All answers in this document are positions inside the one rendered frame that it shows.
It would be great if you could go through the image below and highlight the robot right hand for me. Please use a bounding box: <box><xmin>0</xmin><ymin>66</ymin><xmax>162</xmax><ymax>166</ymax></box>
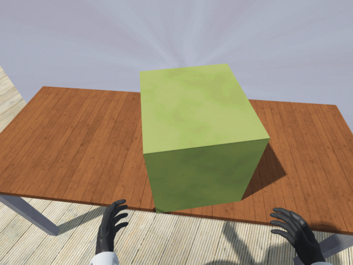
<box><xmin>270</xmin><ymin>208</ymin><xmax>326</xmax><ymax>265</ymax></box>

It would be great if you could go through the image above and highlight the left robot forearm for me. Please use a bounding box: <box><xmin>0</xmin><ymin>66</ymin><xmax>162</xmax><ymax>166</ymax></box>
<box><xmin>89</xmin><ymin>252</ymin><xmax>119</xmax><ymax>265</ymax></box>

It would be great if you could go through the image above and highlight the carton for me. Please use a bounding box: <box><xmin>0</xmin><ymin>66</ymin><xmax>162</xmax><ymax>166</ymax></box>
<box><xmin>140</xmin><ymin>63</ymin><xmax>270</xmax><ymax>214</ymax></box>

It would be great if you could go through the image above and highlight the robot left hand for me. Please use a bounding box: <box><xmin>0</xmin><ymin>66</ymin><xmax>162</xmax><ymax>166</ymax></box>
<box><xmin>95</xmin><ymin>199</ymin><xmax>129</xmax><ymax>255</ymax></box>

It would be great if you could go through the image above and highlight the table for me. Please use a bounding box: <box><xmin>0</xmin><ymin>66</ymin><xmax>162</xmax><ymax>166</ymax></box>
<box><xmin>0</xmin><ymin>86</ymin><xmax>353</xmax><ymax>265</ymax></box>

